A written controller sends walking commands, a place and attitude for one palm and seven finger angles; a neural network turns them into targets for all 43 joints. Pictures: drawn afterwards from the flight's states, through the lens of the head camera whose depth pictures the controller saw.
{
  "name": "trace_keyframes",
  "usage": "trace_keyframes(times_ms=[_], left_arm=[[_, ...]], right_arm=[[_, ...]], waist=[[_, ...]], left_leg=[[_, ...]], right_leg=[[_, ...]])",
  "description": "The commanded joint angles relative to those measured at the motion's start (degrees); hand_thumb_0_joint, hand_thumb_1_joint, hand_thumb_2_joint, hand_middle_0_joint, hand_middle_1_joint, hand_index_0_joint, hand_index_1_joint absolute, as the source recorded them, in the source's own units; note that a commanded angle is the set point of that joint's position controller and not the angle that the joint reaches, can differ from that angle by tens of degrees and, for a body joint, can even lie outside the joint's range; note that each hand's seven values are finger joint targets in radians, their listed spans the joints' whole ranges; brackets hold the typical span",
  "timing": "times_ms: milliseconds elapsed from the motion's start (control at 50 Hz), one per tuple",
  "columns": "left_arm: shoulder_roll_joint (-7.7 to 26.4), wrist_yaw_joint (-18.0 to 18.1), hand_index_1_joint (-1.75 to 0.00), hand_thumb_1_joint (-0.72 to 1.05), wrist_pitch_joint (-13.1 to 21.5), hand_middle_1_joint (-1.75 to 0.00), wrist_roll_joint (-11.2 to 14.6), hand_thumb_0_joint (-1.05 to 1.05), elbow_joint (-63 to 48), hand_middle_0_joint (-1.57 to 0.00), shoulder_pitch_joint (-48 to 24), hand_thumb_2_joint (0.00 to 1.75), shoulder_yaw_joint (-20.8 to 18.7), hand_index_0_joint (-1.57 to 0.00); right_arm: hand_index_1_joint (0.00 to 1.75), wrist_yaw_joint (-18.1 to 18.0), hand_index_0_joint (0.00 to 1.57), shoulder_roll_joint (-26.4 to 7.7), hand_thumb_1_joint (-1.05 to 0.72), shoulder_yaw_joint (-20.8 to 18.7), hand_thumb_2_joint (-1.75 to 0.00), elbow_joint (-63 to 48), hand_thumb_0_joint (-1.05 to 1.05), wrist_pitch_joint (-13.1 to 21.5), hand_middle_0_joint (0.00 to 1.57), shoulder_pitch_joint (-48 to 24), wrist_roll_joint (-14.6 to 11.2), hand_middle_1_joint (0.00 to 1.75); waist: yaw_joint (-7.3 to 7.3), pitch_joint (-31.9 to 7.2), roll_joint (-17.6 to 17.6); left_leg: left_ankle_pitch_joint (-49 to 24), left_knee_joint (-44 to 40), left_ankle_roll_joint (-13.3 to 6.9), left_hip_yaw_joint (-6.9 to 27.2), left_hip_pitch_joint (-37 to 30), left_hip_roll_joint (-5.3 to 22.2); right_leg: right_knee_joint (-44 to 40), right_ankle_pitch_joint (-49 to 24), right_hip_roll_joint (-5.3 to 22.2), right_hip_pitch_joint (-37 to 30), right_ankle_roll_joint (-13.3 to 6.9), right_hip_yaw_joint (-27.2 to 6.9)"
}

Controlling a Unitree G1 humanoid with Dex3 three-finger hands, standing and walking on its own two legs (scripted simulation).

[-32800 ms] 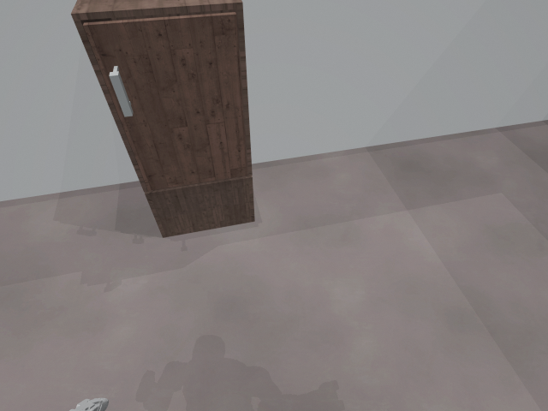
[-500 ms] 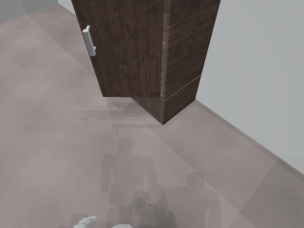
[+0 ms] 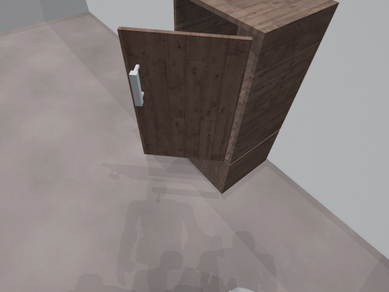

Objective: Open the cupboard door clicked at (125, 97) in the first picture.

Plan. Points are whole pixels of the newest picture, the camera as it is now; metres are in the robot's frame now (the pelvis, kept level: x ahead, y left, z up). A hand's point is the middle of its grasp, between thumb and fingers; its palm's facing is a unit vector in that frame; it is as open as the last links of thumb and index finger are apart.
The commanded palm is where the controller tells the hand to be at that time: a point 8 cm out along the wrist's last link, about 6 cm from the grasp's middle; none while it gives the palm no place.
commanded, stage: take the last steps up to it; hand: left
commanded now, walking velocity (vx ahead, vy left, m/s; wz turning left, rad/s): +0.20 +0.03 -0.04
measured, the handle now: (138, 85) +0.70 +0.27 -0.02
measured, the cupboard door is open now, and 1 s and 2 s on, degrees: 46 46 46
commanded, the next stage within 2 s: come to a stop and stand still in 0.14 s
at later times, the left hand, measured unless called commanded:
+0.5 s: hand (129, 264) +0.20 +0.18 -0.18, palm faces +0.03 -0.98 -0.21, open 7.2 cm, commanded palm none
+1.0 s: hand (134, 279) +0.17 +0.17 -0.19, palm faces +0.01 -0.97 -0.23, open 7.4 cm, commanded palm none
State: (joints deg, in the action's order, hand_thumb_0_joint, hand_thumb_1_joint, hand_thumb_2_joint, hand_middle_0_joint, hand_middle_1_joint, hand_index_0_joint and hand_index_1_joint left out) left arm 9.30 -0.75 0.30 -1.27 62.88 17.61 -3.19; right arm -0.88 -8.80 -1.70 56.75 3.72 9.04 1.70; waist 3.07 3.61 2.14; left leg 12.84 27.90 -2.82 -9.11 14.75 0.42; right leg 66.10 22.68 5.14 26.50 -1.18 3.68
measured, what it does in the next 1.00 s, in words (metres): walks ahead: right foot, then left foot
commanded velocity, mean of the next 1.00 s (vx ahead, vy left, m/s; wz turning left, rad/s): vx -0.07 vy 0.00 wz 0.00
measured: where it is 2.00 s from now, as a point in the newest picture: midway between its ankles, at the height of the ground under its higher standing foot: outside the picture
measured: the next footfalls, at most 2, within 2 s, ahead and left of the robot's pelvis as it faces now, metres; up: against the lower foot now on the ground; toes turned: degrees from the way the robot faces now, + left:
right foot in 0.22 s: +0.16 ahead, -0.12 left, +0.00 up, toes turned -8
left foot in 0.50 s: +0.20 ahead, +0.08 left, +0.00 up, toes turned +0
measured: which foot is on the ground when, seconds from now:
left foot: down 0.00-0.22, up 0.24-0.48, down 0.50-1.00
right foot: up 0.00-0.20, down 0.22-0.52, up 0.54-0.82, down 0.84-1.00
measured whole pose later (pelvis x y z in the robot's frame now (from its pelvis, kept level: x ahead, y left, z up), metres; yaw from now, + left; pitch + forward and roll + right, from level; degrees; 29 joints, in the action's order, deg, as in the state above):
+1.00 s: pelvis +0.10 -0.02 -0.02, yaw -2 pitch -3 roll -1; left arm 9.8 2.4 -1.2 -1.6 53.2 15.5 -1.4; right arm -0.9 -11.2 -3.5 51.9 -1.6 12.1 1.0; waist -0.5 2.2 -0.7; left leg 15.4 41.1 -1.5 -3.0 21.5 0.5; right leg 41.8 23.9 0.3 15.0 -0.6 2.9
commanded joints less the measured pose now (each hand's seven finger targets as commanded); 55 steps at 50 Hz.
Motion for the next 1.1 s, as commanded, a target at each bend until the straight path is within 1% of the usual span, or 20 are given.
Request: trace_keyframes(times_ms=[0, 160, 180, 200, 220, 300, 360, 420, 460, 520, 640, 740, 760, 780, 800, 840, 880, 940, 1000, 1080], left_arm=[[0.9, 0.0, -0.3, 0.9, 1.1, -0.3, -0.1, 0.0, -5.2, -0.2, -0.4, 0.9, -0.1, -0.2], [3.9, 0.1, -0.3, 0.9, 1.4, -0.3, -0.3, 0.0, -5.7, -0.2, 0.2, 0.9, -0.4, -0.2], [6.9, 0.5, -0.3, 0.9, 1.9, -0.3, -0.4, 0.0, -5.0, -0.2, 3.0, 0.9, -1.0, -0.2], [11.2, 0.8, -0.3, 0.9, 2.4, -0.3, -0.3, 0.0, -3.7, -0.2, 7.3, 0.9, -1.8, -0.2], [13.7, 1.2, -0.3, 0.9, 2.4, -0.3, 0.4, 0.0, -3.5, -0.2, 9.6, 0.9, -1.9, -0.2], [8.2, 2.6, -0.3, 0.9, 2.5, -0.3, 0.2, 0.0, -5.8, -0.2, -2.6, 0.9, -0.1, -0.2], [9.7, 2.9, -0.3, 0.9, 1.8, -0.3, 0.4, 0.0, -5.3, -0.2, -4.0, 0.9, -0.3, -0.2], [10.0, 3.3, -0.3, 0.9, 0.3, -0.3, 0.6, 0.0, -5.0, -0.2, -4.1, 0.9, -1.1, -0.2], [9.1, 3.2, -0.3, 0.9, -0.6, -0.3, 1.0, 0.0, -5.6, -0.2, -3.9, 0.9, -1.0, -0.2], [5.0, 3.4, -0.3, 0.9, -2.2, -0.3, 1.2, 0.0, -7.9, -0.2, -4.0, 0.9, 0.0, -0.2], [5.0, 2.8, -0.3, 0.9, -3.0, -0.3, 1.0, 0.0, -8.2, -0.2, -5.2, 0.9, -0.9, -0.2], [4.1, 2.2, -0.3, 0.9, -2.7, -0.3, 0.7, 0.0, -9.1, -0.2, -3.6, 0.9, -0.5, -0.2], [5.3, 3.9, -0.3, 0.9, -1.3, -0.3, 0.8, 0.0, -7.2, -0.2, 3.9, 0.9, 0.9, -0.2], [7.0, 3.6, -0.3, 0.9, 0.4, -0.3, -0.1, 0.0, -7.9, -0.2, 4.4, 0.9, 0.4, -0.2], [11.3, 3.9, -0.3, 0.9, 0.5, -0.3, -1.0, 0.0, -10.9, -0.2, -0.1, 0.9, -0.7, -0.2], [11.2, 3.8, -0.3, 0.9, 0.9, -0.3, -1.4, 0.0, -13.4, -0.2, -1.4, 0.9, -0.3, -0.2], [11.2, 4.4, -0.3, 0.9, 1.2, -0.3, -1.0, 0.0, -14.0, -0.2, -3.0, 0.9, -1.0, -0.2], [9.8, 4.0, -0.3, 0.9, 0.0, -0.3, -0.2, 0.0, -15.0, -0.2, -4.2, 0.9, -0.2, -0.2], [6.4, 3.5, -0.3, 0.9, -1.7, -0.3, -0.1, 0.0, -14.6, -0.2, -0.5, 0.9, 0.5, -0.2], [5.4, 2.4, -0.3, 0.9, -0.6, -0.3, -0.2, 0.0, -11.3, -0.2, 5.9, 0.9, 1.0, -0.2]], right_arm=[[0.3, -0.5, 0.2, -7.5, -0.9, -1.6, -0.9, 0.6, 0.0, 0.4, 0.2, 8.2, 0.0, 0.3], [0.3, -0.1, 0.2, -7.8, -0.9, -1.4, -0.9, 2.9, 0.0, -1.1, 0.2, 8.4, -0.3, 0.3], [0.3, 0.2, 0.2, -6.1, -0.9, -1.2, -0.9, 2.8, 0.0, -1.1, 0.2, 8.6, -0.6, 0.3], [0.3, 0.6, 0.2, -4.2, -0.9, -0.8, -0.9, 1.9, 0.0, -1.1, 0.2, 9.4, -0.8, 0.3], [0.3, 0.6, 0.2, -6.0, -0.9, -1.0, -0.9, 1.4, 0.0, -1.6, 0.2, 8.4, -0.7, 0.3], [0.3, -0.2, 0.2, -3.1, -0.9, -0.2, -0.9, 4.2, 0.0, -3.2, 0.2, 8.5, -1.3, 0.3], [0.3, -0.3, 0.2, -2.2, -0.9, -0.1, -0.9, 5.1, 0.0, -4.4, 0.2, 10.4, -1.8, 0.3], [0.3, -0.5, 0.2, -3.3, -0.9, -0.8, -0.9, 4.8, 0.0, -5.2, 0.2, 10.4, -1.4, 0.3], [0.3, -0.6, 0.2, -6.1, -0.9, -1.6, -0.9, 4.4, 0.0, -4.9, 0.2, 11.2, -1.0, 0.3], [0.3, -1.8, 0.2, -11.6, -0.9, -2.7, -0.9, 2.3, 0.0, -4.6, 0.2, 10.8, -0.4, 0.3], [0.3, -2.5, 0.2, -11.4, -0.9, -3.0, -0.9, -0.8, 0.0, -4.8, 0.2, 5.1, 0.0, 0.3], [0.3, -1.7, 0.2, -11.9, -0.9, -3.5, -0.9, -1.5, 0.0, -5.0, 0.2, 3.5, 0.0, 0.3], [0.3, -1.6, 0.2, -14.4, -0.9, -4.4, -0.9, -3.9, 0.0, -3.7, 0.2, -1.0, -1.6, 0.3], [0.3, -1.1, 0.2, -11.8, -0.9, -3.5, -0.9, -7.0, 0.0, -3.5, 0.2, -1.9, -1.6, 0.3], [0.3, -0.3, 0.2, -5.5, -0.9, -2.6, -0.9, -8.4, 0.0, -3.7, 0.2, 3.9, -1.3, 0.3], [0.3, 0.1, 0.2, -4.8, -0.9, -2.6, -0.9, -9.2, 0.0, -4.5, 0.2, 1.9, -0.9, 0.3], [0.3, 0.0, 0.2, -5.4, -0.9, -2.6, -0.9, -10.4, 0.0, -4.5, 0.2, 2.1, -0.9, 0.3], [0.3, 0.1, 0.2, -5.4, -0.9, -1.8, -0.9, -8.3, 0.0, -4.0, 0.2, 7.4, -0.8, 0.3], [0.3, -0.1, 0.2, -10.8, -0.9, -2.2, -0.9, -8.5, 0.0, -3.9, 0.2, 6.4, 0.1, 0.3], [0.3, -0.1, 0.2, -9.0, -0.9, -1.4, -0.9, -8.9, 0.0, -3.9, 0.2, 2.4, 0.0, 0.3]], waist=[[-2.24, -1.5, -6.8], [0.23, -0.5, -4.0], [1.66, -0.9, 2.3], [2.58, -1.7, 12.6], [3.44, -3.9, 13.9], [-2.21, -3.9, 5.0], [-2.92, -7.5, 6.3], [-3.17, -5.8, 6.1], [-3.56, -6.4, -0.6], [-4.5, -5.2, -15.6], [-4.14, -8.0, -9.3], [-4.02, -7.7, -11.9], [0.16, -13.3, -5.7], [0.64, -9.8, -0.9], [-3.9, -9.0, 17.1], [-3.34, -9.4, 4.7], [-4.24, -7.5, 8.3], [-6.08, -3.9, 0.3], [-3.91, 3.3, -16.5], [-0.49, -0.6, -5.5]], left_leg=[[-9.2, -17.0, -7.6, 10.8, -2.1, 16.0], [0.9, -6.9, -3.3, 6.9, 2.7, 10.8], [4.7, 0.7, -0.7, 4.3, 8.4, 6.6], [13.5, 12.3, 2.3, -0.6, 17.9, 0.2], [24.5, 24.0, 2.9, 2.3, 17.4, 0.2], [14.6, 22.9, 4.6, 8.3, 10.2, 3.2], [9.7, 13.5, 5.7, 5.3, 5.7, 0.5], [0.7, 3.7, 5.7, 4.2, 1.8, 0.0], [-21.1, -2.1, 3.5, 7.3, -6.2, 5.0], [-47.6, -6.8, -9.1, 22.3, -4.2, 20.6], [-38.2, -4.8, -9.3, 17.9, -7.5, 18.4], [-23.4, -6.4, -7.3, 17.4, -3.7, 16.9], [-32.0, 8.5, -2.5, 13.2, -9.9, 15.2], [-25.0, 14.0, 0.2, 9.5, -6.3, 9.3], [6.6, 17.4, 3.2, 4.8, 10.2, 1.5], [13.4, 22.5, 3.5, 6.1, 10.9, -0.7], [12.2, 21.2, 2.3, 7.3, 13.3, 0.5], [-3.5, 4.6, 1.3, 7.9, -2.5, 1.8], [11.3, -11.7, -6.1, 27.0, 9.0, 13.8], [19.0, -8.2, -2.9, 18.2, 13.8, 7.9]], right_leg=[[-10.6, -4.1, 2.4, 1.1, 0.9, -1.0], [-35.4, -10.0, -1.8, -18.2, 0.9, 2.7], [-40.2, -9.6, 2.2, -25.2, -0.6, -3.6], [-46.5, -11.5, 14.2, -32.3, -6.0, -19.5], [-52.8, -9.6, 21.3, -29.3, -11.6, -27.3], [-46.6, -49.8, 14.4, -20.7, -9.6, -9.9], [-42.3, -57.9, 10.8, -23.1, -7.7, -3.5], [-38.9, -49.1, 9.5, -20.9, -5.8, -2.8], [-33.7, -35.2, 6.2, -14.1, -2.2, -1.0], [-14.1, 13.7, -4.2, -6.7, 1.9, -0.4], [-6.3, 9.5, -4.1, -2.2, 2.3, -4.8], [-23.4, 4.7, -4.1, -10.1, 1.7, -1.6], [-37.2, -3.9, -1.7, -7.4, 0.8, -7.5], [-49.4, -22.2, 0.0, -11.7, 1.7, -6.4], [-43.9, -40.8, 9.4, -19.0, -2.2, -16.9], [-38.4, -43.6, 9.4, -18.3, -8.2, -14.5], [-35.4, -44.2, 9.0, -18.9, -9.2, -13.8], [-33.9, -21.4, 3.9, -4.5, -4.2, -9.3], [-26.1, 5.9, -5.6, -4.6, -0.2, -1.3], [-36.0, -1.9, -3.7, -14.8, -1.1, -3.9]])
